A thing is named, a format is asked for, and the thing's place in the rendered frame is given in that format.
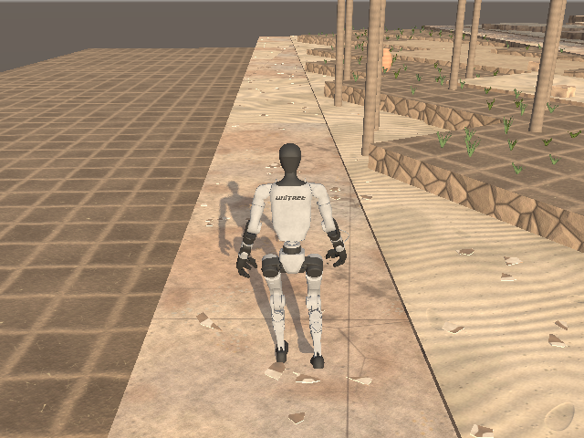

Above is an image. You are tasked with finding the robot left forearm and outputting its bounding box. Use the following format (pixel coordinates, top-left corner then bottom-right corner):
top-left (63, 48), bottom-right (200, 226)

top-left (238, 220), bottom-right (256, 259)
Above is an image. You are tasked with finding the right robot foot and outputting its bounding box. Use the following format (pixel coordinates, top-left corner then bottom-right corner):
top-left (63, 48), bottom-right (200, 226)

top-left (310, 353), bottom-right (325, 369)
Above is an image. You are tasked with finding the robot foot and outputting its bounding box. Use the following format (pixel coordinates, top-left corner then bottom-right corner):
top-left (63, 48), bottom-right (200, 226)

top-left (276, 340), bottom-right (288, 363)
top-left (310, 353), bottom-right (325, 369)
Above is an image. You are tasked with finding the robot right forearm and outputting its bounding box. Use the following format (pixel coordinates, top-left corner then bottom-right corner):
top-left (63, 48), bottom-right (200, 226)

top-left (327, 218), bottom-right (345, 252)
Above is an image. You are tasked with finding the right robot hand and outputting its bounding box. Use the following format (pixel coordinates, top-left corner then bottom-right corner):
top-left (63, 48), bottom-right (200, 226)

top-left (326, 248), bottom-right (347, 267)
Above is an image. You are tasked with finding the left robot hand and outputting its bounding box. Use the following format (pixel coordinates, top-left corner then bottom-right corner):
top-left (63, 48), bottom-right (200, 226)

top-left (236, 256), bottom-right (257, 278)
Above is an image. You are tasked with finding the left robot foot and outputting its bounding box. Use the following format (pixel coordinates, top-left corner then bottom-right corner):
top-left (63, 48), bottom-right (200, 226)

top-left (276, 340), bottom-right (288, 363)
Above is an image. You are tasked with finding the right robot upper arm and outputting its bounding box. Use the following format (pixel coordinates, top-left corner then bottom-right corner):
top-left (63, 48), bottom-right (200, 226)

top-left (309, 182), bottom-right (336, 233)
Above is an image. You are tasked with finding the left robot upper arm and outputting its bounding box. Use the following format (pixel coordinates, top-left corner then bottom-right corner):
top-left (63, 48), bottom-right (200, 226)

top-left (247, 183), bottom-right (272, 235)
